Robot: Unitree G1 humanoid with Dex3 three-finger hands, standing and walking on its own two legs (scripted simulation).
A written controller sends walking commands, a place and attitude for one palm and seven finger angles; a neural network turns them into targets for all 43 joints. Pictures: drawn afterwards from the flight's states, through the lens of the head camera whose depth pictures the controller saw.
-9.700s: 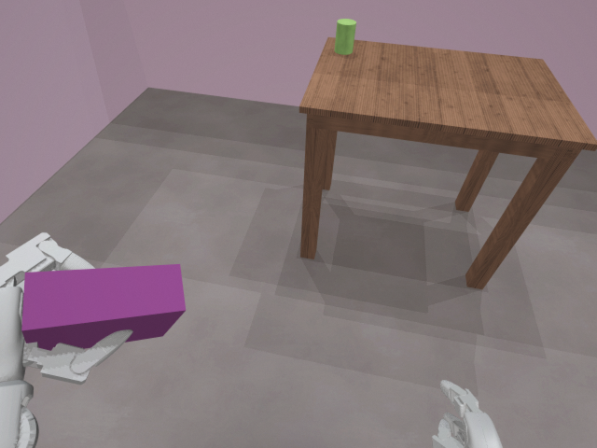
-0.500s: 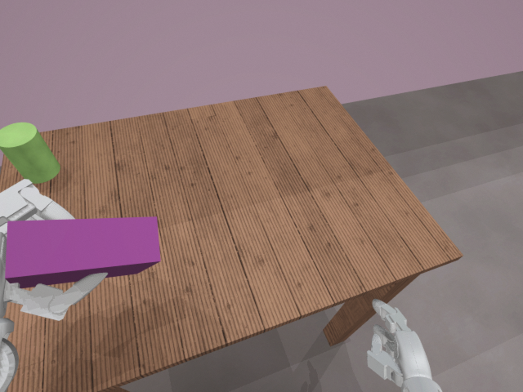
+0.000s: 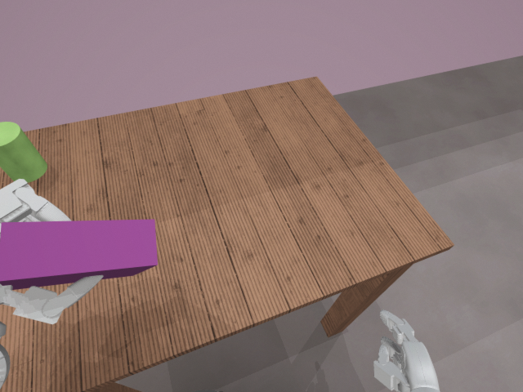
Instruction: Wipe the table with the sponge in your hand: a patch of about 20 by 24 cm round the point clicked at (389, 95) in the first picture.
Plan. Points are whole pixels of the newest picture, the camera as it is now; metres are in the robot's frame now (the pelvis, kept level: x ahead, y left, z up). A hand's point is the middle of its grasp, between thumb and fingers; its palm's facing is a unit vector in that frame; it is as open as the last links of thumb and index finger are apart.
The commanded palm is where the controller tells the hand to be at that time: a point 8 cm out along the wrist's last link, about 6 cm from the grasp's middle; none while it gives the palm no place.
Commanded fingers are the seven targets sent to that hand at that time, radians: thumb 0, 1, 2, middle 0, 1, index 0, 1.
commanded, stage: shuffle to correct the standing spot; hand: left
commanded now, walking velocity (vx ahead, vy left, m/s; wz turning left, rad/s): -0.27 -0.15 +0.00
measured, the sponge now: (103, 253) +0.24 +0.21 +0.14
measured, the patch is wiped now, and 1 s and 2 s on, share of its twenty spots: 0.00 0.00 0.00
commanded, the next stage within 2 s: come to a stop and stand still in 0.82 s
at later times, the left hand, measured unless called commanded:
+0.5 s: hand (72, 307) +0.17 +0.20 +0.17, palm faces +0.29 -0.77 -0.56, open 9.1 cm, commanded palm +0.10 +0.24 +0.17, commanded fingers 0.00 0.10 1.30 -1.20 -1.60 -1.20 -1.60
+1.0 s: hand (91, 359) +0.13 +0.17 +0.17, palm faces +0.34 -0.83 -0.45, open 9.1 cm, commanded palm +0.07 +0.20 +0.17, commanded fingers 0.00 0.10 1.30 -1.20 -1.60 -1.20 -1.60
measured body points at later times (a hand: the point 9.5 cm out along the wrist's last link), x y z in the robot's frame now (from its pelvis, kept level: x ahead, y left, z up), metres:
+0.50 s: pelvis -0.06 -0.04 -0.02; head +0.02 -0.03 +0.42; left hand +0.15 +0.24 +0.20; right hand +0.13 -0.27 -0.10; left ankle +0.04 +0.11 -0.74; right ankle -0.01 -0.14 -0.74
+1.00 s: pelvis -0.09 -0.08 -0.01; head -0.03 -0.04 +0.43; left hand +0.11 +0.21 +0.19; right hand +0.08 -0.29 -0.08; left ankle -0.08 +0.06 -0.74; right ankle -0.07 -0.22 -0.73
